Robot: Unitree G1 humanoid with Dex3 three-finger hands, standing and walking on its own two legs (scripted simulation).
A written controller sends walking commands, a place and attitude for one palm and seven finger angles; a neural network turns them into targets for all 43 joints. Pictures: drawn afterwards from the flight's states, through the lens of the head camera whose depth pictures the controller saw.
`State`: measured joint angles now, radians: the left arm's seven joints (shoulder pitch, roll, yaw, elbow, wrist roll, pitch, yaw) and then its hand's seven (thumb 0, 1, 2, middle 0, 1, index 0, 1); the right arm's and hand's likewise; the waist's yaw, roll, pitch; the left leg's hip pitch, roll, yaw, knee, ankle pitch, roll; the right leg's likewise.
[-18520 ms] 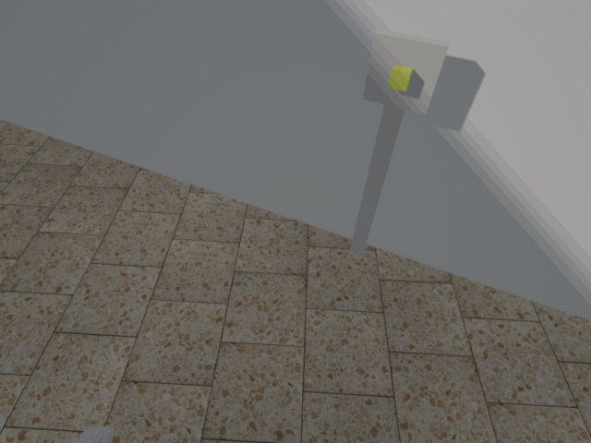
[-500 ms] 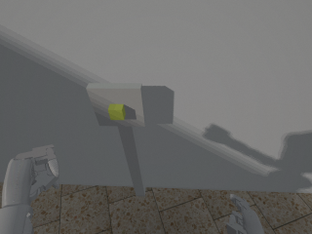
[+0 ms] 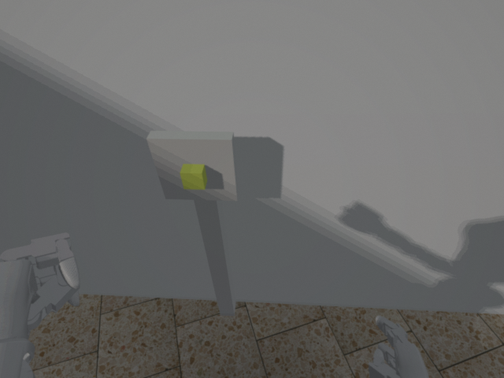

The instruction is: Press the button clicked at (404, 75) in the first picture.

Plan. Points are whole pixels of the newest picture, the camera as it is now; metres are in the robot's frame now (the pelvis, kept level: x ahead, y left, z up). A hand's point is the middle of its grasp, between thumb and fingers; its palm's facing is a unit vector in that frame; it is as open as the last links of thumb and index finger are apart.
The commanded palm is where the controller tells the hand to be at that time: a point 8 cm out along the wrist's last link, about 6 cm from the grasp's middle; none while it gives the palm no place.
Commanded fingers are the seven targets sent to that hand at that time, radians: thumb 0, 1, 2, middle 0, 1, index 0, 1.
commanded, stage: step back with the hand held close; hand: left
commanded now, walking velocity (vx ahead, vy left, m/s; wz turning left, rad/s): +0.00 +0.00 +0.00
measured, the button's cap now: (194, 175) +0.51 +0.20 +0.03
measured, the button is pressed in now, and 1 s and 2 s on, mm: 0 0 0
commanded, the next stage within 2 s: stop stepping back and stand still in 1.48 s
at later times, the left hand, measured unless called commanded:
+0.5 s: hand (59, 293) +0.16 +0.25 +0.15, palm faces +0.29 -0.81 -0.50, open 3.1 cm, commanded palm +0.10 +0.30 +0.17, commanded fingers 0.00 0.90 0.90 -1.30 -1.50 -1.30 -1.50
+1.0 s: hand (20, 341) +0.10 +0.26 +0.16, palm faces +0.37 -0.79 -0.49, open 3.1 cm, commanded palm +0.04 +0.30 +0.17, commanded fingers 0.00 0.90 0.90 -1.30 -1.50 -1.30 -1.50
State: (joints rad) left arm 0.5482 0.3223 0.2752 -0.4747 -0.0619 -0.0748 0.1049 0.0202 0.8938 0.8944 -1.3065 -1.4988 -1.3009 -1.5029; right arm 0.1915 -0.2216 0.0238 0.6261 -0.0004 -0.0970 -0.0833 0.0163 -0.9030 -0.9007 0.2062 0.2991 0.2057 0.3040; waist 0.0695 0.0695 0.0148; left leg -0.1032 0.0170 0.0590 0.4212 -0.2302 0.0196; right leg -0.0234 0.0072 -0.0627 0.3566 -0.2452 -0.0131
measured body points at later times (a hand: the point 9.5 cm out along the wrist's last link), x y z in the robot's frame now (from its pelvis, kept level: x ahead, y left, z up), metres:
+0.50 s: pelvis -0.04 +0.02 -0.01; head -0.01 +0.02 +0.44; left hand +0.14 +0.30 +0.18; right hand +0.14 -0.23 -0.09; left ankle +0.01 +0.10 -0.74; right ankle -0.03 -0.11 -0.74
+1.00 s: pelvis -0.09 +0.02 -0.02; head -0.06 +0.03 +0.43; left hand +0.08 +0.30 +0.18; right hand +0.09 -0.21 -0.09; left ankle +0.01 +0.10 -0.74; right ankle -0.03 -0.11 -0.74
